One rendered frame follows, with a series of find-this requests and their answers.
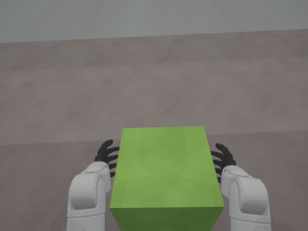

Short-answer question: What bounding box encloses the right robot forearm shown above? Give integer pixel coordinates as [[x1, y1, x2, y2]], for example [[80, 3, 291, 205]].
[[220, 165, 271, 231]]

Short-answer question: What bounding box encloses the left robot forearm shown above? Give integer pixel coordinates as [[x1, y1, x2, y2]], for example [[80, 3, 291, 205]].
[[66, 161, 112, 231]]

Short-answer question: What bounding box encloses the robot right hand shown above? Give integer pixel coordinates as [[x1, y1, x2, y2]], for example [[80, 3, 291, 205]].
[[210, 143, 236, 183]]

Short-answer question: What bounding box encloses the robot left hand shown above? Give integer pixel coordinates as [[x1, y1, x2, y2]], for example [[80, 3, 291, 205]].
[[94, 140, 119, 177]]

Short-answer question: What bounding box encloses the carton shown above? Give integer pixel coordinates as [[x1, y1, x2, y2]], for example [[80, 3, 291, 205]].
[[109, 126, 225, 231]]

